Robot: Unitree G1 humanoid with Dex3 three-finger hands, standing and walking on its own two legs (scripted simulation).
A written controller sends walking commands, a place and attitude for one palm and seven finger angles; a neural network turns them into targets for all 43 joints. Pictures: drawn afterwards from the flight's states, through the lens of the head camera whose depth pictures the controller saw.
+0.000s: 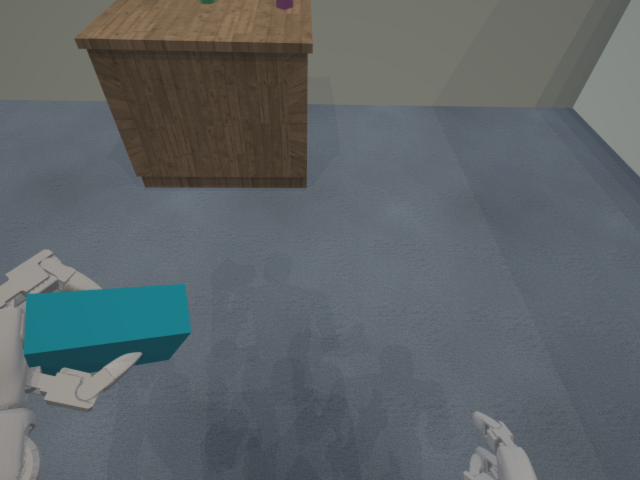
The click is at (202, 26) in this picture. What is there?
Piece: table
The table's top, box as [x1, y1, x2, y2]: [74, 0, 312, 53]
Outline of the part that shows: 74,38 78,48 312,53 310,0 293,0 293,6 285,10 277,8 275,0 215,0 211,4 202,4 199,0 116,0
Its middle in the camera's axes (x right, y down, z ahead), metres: -0.46 -0.93 +1.62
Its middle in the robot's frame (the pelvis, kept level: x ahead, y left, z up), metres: +1.81 +0.56 -0.07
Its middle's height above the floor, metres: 0.70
